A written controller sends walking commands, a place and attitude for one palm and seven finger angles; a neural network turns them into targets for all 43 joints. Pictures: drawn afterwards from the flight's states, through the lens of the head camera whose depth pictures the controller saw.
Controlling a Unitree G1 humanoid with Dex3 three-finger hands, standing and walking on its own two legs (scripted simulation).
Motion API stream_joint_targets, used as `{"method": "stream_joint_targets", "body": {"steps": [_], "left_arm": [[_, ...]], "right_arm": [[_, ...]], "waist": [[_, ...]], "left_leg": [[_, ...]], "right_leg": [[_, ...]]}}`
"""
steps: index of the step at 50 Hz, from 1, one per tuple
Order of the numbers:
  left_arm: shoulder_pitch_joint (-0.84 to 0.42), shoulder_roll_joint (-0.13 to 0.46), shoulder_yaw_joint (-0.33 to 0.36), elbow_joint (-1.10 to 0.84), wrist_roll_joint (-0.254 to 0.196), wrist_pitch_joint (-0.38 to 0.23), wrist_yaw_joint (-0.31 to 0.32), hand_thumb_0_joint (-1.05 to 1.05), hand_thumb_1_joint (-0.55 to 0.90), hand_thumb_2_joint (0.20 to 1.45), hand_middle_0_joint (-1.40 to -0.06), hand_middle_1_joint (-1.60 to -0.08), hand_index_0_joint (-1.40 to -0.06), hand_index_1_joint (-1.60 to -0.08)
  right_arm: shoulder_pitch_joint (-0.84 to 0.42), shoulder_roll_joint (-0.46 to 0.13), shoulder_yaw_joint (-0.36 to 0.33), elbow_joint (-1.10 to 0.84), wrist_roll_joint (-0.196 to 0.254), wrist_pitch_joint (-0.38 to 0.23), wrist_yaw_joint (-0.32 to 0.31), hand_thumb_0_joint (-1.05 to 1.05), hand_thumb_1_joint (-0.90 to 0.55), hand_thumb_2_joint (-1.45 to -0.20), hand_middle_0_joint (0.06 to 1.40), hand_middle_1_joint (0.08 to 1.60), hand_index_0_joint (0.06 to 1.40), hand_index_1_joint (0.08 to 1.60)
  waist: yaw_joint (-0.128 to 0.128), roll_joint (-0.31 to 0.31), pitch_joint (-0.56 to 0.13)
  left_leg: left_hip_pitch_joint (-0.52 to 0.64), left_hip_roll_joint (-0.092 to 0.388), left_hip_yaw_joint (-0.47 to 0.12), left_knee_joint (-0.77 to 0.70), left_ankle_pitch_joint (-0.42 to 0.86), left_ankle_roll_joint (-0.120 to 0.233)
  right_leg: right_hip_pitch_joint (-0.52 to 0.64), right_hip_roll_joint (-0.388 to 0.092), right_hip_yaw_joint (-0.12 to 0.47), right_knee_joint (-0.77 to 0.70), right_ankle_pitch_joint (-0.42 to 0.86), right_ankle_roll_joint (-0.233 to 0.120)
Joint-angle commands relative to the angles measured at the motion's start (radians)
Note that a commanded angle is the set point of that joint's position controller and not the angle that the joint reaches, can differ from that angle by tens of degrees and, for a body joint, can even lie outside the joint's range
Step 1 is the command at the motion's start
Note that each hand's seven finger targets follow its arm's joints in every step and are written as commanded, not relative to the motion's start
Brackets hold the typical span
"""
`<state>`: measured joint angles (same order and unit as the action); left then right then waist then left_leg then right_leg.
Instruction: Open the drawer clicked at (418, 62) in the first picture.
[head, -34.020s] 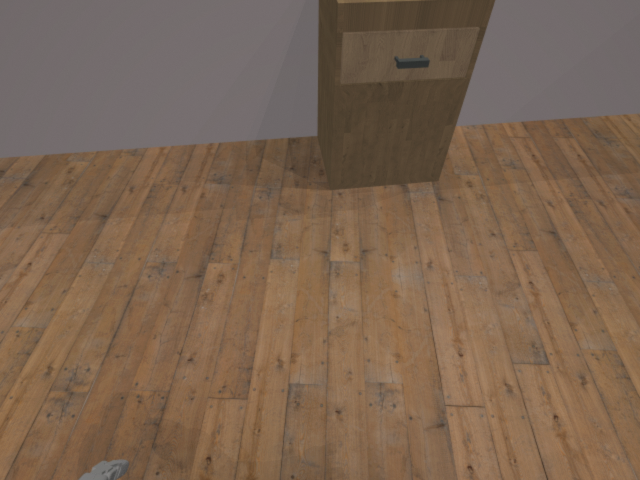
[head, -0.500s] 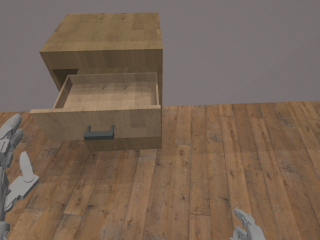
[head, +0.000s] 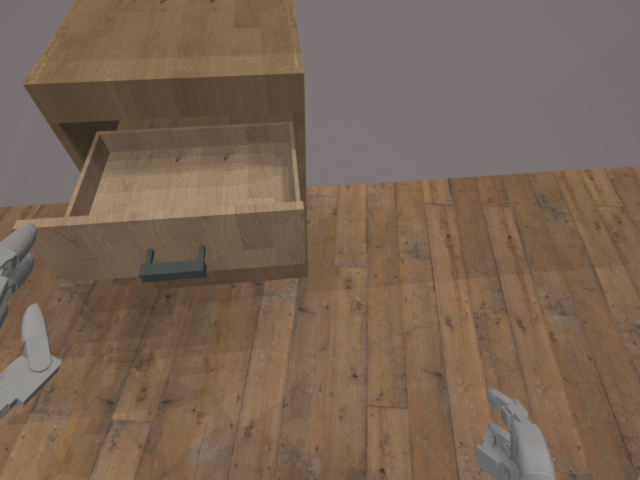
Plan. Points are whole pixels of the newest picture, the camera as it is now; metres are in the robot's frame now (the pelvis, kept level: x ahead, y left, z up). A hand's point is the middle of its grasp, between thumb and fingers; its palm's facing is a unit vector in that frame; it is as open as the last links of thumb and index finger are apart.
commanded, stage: let the arm hang, fingers relaxed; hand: left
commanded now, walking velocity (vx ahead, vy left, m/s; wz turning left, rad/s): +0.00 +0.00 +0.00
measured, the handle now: (175, 261) +0.49 +0.29 -0.15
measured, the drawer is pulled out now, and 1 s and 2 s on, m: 0.29 0.29 0.29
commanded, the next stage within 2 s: look to check the result in 1.20 s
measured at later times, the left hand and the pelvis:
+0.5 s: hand out of the picture -0.02 +0.20 -0.18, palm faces +0.05 -0.98 -0.18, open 7.0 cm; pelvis -0.03 +0.01 +0.00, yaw +1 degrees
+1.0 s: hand out of the picture -0.03 +0.19 -0.17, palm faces +0.02 -0.99 -0.17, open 7.3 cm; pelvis -0.03 +0.03 +0.00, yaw -1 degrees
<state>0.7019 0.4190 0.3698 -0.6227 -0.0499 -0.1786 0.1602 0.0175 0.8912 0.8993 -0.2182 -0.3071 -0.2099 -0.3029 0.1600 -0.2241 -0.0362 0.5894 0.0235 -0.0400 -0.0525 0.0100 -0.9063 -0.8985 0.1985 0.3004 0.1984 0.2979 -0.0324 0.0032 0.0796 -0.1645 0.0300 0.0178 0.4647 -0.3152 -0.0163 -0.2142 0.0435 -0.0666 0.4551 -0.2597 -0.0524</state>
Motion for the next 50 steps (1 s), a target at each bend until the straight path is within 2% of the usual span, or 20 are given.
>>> {"method": "stream_joint_targets", "body": {"steps": [1, 4, 5, 6, 7, 8, 9, 11, 13, 16, 18, 19, 20, 21, 24, 25, 27, 32, 38, 50], "left_arm": [[0.044, 0.118, 0.118, -0.185, -0.001, -0.062, 0.02, 0.0, 0.9, 0.9, -0.2, -0.3, -0.2, -0.3], [0.037, 0.121, 0.115, -0.206, -0.004, -0.058, 0.018, 0.0, 0.9, 0.9, -0.2, -0.3, -0.2, -0.3], [-0.182, -0.05, -0.3, 0.657, 0.094, 0.092, -0.116, 0.0, 0.9, 0.9, -0.2, -0.3, -0.2, -0.3], [-0.146, -0.088, -0.266, 0.731, 0.093, 0.14, -0.137, 0.0, 0.9, 0.9, -0.2, -0.3, -0.2, -0.3], [-0.185, -0.108, -0.278, 0.765, 0.089, 0.152, -0.144, 0.0, 0.9, 0.9, -0.2, -0.3, -0.2, -0.3], [-0.235, -0.108, -0.287, 0.809, 0.091, 0.157, -0.149, 0.0, 0.9, 0.9, -0.2, -0.3, -0.2, -0.3], [-0.278, -0.096, -0.293, 0.867, 0.094, 0.156, -0.152, 0.0, 0.9, 0.9, -0.2, -0.3, -0.2, -0.3], [-0.327, -0.073, -0.294, 1.002, 0.09, 0.164, -0.152, 0.0, 0.9, 0.9, -0.2, -0.3, -0.2, -0.3], [-0.382, -0.06, -0.297, 1.146, 0.082, 0.176, -0.146, 0.0, 0.9, 0.9, -0.2, -0.3, -0.2, -0.3], [-0.428, -0.072, -0.312, 1.327, 0.071, 0.186, -0.139, 0.0, 0.9, 0.9, -0.2, -0.3, -0.2, -0.3], [-0.427, -0.086, -0.321, 1.429, 0.066, 0.188, -0.138, 0.0, 0.9, 0.9, -0.2, -0.3, -0.2, -0.3], [-0.417, -0.087, -0.321, 1.467, 0.069, 0.188, -0.138, 0.0, 0.9, 0.9, -0.2, -0.3, -0.2, -0.3], [-0.404, -0.128, -0.31, 1.496, 0.069, 0.19, -0.136, 0.0, 0.9, 0.9, -0.2, -0.3, -0.2, -0.3], [-0.401, -0.119, -0.316, 1.524, 0.067, 0.191, -0.137, 0.0, 0.9, 0.9, -0.2, -0.3, -0.2, -0.3], [-0.392, -0.128, -0.323, 1.594, 0.066, 0.188, -0.139, 0.0, 0.9, 0.9, -0.2, -0.3, -0.2, -0.3], [-0.39, -0.139, -0.328, 1.613, 0.065, 0.186, -0.14, 0.0, 0.9, 0.9, -0.2, -0.3, -0.2, -0.3], [-0.382, -0.143, -0.334, 1.646, 0.062, 0.185, -0.138, 0.0, 0.9, 0.9, -0.2, -0.3, -0.2, -0.3], [-0.357, -0.152, -0.342, 1.708, 0.059, 0.18, -0.133, 0.0, 0.9, 0.9, -0.2, -0.3, -0.2, -0.3], [-0.343, -0.174, -0.347, 1.74, 0.06, 0.185, -0.126, 0.0, 0.9, 0.9, -0.2, -0.3, -0.2, -0.3], [-0.333, -0.214, -0.341, 1.733, 0.064, 0.178, -0.119, 0.0, 0.9, 0.9, -0.2, -0.3, -0.2, -0.3]], "right_arm": [[-0.06, -0.091, -0.023, -0.161, 0.003, -0.046, 0.002, 0.0, -0.9, -0.9, 0.2, 0.3, 0.2, 0.3], [-0.067, -0.096, -0.025, -0.169, 0.002, -0.044, 0.001, 0.0, -0.9, -0.9, 0.2, 0.3, 0.2, 0.3], [-0.071, -0.208, -0.052, 0.053, 0.008, -0.077, 0.084, 0.0, -0.9, -0.9, 0.2, 0.3, 0.2, 0.3], [0.036, -0.148, -0.047, 0.084, -0.019, -0.046, 0.081, 0.0, -0.9, -0.9, 0.2, 0.3, 0.2, 0.3], [0.054, -0.13, -0.03, 0.071, -0.027, -0.022, 0.077, 0.0, -0.9, -0.9, 0.2, 0.3, 0.2, 0.3], [0.034, -0.126, -0.018, 0.059, -0.035, -0.011, 0.073, 0.0, -0.9, -0.9, 0.2, 0.3, 0.2, 0.3], [0.027, -0.116, -0.014, 0.059, -0.041, -0.006, 0.068, 0.0, -0.9, -0.9, 0.2, 0.3, 0.2, 0.3], [0.031, -0.113, -0.011, 0.074, -0.042, 0.013, 0.054, 0.0, -0.9, -0.9, 0.2, 0.3, 0.2, 0.3], [0.032, -0.101, -0.008, 0.123, -0.042, 0.032, 0.043, 0.0, -0.9, -0.9, 0.2, 0.3, 0.2, 0.3], [0.038, -0.078, 0.014, 0.215, -0.043, 0.038, 0.034, 0.0, -0.9, -0.9, 0.2, 0.3, 0.2, 0.3], [0.047, -0.068, 0.024, 0.27, -0.04, 0.039, 0.025, 0.0, -0.9, -0.9, 0.2, 0.3, 0.2, 0.3], [0.057, -0.069, 0.025, 0.291, -0.036, 0.04, 0.023, 0.0, -0.9, -0.9, 0.2, 0.3, 0.2, 0.3], [0.084, -0.049, 0.021, 0.313, -0.044, 0.042, 0.018, 0.0, -0.9, -0.9, 0.2, 0.3, 0.2, 0.3], [0.098, -0.041, 0.025, 0.335, -0.043, 0.043, 0.017, 0.0, -0.9, -0.9, 0.2, 0.3, 0.2, 0.3], [0.142, -0.032, 0.017, 0.377, -0.039, 0.047, 0.013, 0.0, -0.9, -0.9, 0.2, 0.3, 0.2, 0.3], [0.165, -0.035, 0.019, 0.393, -0.039, 0.046, 0.012, 0.0, -0.9, -0.9, 0.2, 0.3, 0.2, 0.3], [0.19, -0.029, 0.022, 0.422, -0.039, 0.045, 0.011, 0.0, -0.9, -0.9, 0.2, 0.3, 0.2, 0.3], [0.24, -0.016, 0.03, 0.473, -0.035, 0.04, 0.008, 0.0, -0.9, -0.9, 0.2, 0.3, 0.2, 0.3], [0.271, 0.009, 0.032, 0.51, -0.036, 0.044, 0.008, 0.0, -0.9, -0.9, 0.2, 0.3, 0.2, 0.3], [0.288, 0.053, 0.023, 0.519, -0.036, 0.03, 0.005, 0.0, -0.9, -0.9, 0.2, 0.3, 0.2, 0.3]], "waist": [[0.009, 0.043, -0.22], [0.011, 0.042, -0.217], [-0.024, 0.031, -0.127], [-0.001, 0.036, -0.2], [0.006, 0.014, -0.195], [0.017, -0.037, -0.157], [0.024, -0.166, -0.161], [0.024, -0.254, -0.168], [0.023, -0.21, -0.135], [0.032, 0.051, -0.087], [0.036, 0.105, -0.052], [0.04, 0.09, -0.037], [0.04, 0.156, -0.044], [0.042, 0.18, -0.039], [0.039, 0.051, -0.022], [0.037, 0.042, -0.03], [0.034, 0.06, -0.032], [0.035, 0.004, -0.035], [0.032, -0.003, 0.061], [0.029, 0.01, 0.049]], "left_leg": [[0.015, 0.062, -0.02, -0.008, 0.535, 0.029], [0.002, 0.046, -0.015, -0.022, 0.446, 0.022], [-0.071, 0.059, -0.024, 0.103, 0.427, 0.019], [-0.002, 0.075, -0.028, 0.074, 0.408, 0.028], [-0.061, 0.094, -0.064, 0.055, 0.293, 0.06], [-0.121, 0.094, -0.09, 0.038, 0.232, 0.08], [-0.114, 0.082, -0.095, 0.06, 0.252, 0.078], [-0.091, 0.021, -0.048, 0.104, 0.217, 0.055], [-0.057, 0.004, -0.042, 0.063, 0.171, 0.041], [-0.031, 0.046, -0.068, -0.034, 0.294, 0.049], [-0.044, 0.055, -0.074, -0.076, 0.237, 0.052], [-0.039, 0.062, -0.085, -0.088, 0.209, 0.054], [-0.054, 0.066, -0.089, -0.108, 0.163, 0.06], [-0.07, 0.063, -0.091, -0.125, 0.122, 0.061], [-0.062, 0.065, -0.092, -0.138, 0.071, 0.063], [-0.058, 0.063, -0.092, -0.14, 0.074, 0.066], [-0.047, 0.061, -0.088, -0.145, 0.079, 0.064], [-0.023, 0.064, -0.083, -0.143, 0.14, 0.065], [-0.066, 0.058, -0.082, -0.165, 0.054, 0.064], [-0.059, 0.066, -0.082, -0.163, 0.094, 0.07]], "right_leg": [[0.193, -0.097, 0.077, -0.011, 0.552, 0.044], [0.186, -0.103, 0.094, -0.036, 0.524, 0.04], [0.015, -0.169, 0.042, 0.117, 0.492, 0.01], [-0.046, -0.138, 0.099, 0.112, 0.343, 0.0], [-0.055, -0.13, 0.067, 0.108, 0.188, 0.014], [-0.053, -0.123, 0.07, 0.098, 0.158, 0.022], [-0.033, -0.132, 0.094, 0.076, 0.229, 0.017], [0.041, -0.202, 0.159, 0.029, 0.46, -0.015], [0.048, -0.21, 0.166, 0.002, 0.503, -0.028], [0.061, -0.147, 0.132, -0.016, 0.326, 0.007], [0.068, -0.126, 0.129, -0.062, 0.196, 0.009], [0.059, -0.119, 0.128, -0.081, 0.15, 0.009], [0.078, -0.116, 0.117, -0.099, 0.118, 0.007], [0.094, -0.112, 0.115, -0.108, 0.101, 0.006], [0.085, -0.114, 0.109, -0.136, 0.065, 0.004], [0.089, -0.119, 0.115, -0.145, 0.063, 0.003], [0.084, -0.122, 0.118, -0.147, 0.061, 0.002], [0.086, -0.129, 0.112, -0.139, 0.099, 0.001], [0.031, -0.123, 0.114, -0.145, 0.03, 0.005], [0.015, -0.121, 0.102, -0.109, 0.096, 0.013]]}}
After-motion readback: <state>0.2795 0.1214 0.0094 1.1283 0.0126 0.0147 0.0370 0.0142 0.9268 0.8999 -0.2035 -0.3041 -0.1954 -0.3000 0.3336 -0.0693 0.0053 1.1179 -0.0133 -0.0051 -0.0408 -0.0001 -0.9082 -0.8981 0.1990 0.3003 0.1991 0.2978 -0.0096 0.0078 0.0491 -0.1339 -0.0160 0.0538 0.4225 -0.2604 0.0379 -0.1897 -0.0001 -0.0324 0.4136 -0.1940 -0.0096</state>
